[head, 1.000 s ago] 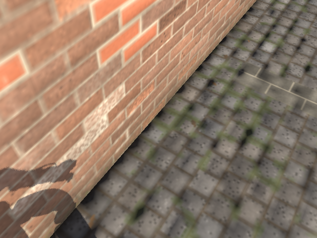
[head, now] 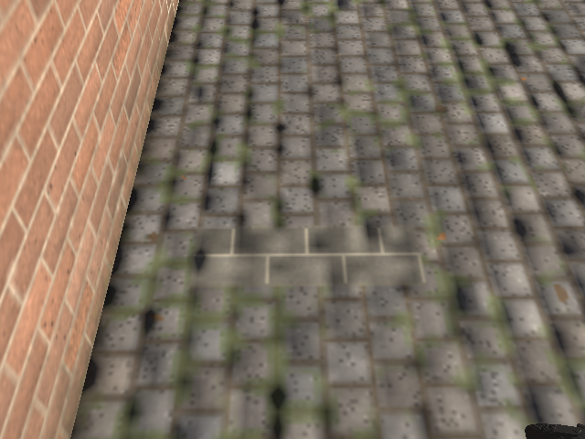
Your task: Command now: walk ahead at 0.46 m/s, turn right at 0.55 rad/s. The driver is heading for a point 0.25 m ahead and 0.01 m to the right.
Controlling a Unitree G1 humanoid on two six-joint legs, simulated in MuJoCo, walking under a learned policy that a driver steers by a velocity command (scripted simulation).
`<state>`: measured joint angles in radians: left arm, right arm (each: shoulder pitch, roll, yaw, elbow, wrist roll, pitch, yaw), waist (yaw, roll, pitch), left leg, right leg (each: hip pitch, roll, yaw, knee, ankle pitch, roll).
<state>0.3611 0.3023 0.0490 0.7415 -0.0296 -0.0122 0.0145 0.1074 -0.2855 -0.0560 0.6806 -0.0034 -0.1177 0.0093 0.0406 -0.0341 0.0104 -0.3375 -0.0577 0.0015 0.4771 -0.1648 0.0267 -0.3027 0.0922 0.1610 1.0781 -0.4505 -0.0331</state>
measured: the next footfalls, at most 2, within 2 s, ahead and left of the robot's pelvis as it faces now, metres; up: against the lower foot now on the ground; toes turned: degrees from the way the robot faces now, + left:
right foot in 0.32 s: +0.27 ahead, -0.14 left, +0.00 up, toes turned -5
left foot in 0.64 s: +0.23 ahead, +0.10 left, +0.00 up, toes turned -5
